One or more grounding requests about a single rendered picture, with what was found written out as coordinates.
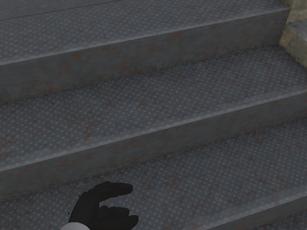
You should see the left robot hand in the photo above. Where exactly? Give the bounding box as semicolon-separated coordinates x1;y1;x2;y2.
68;181;139;230

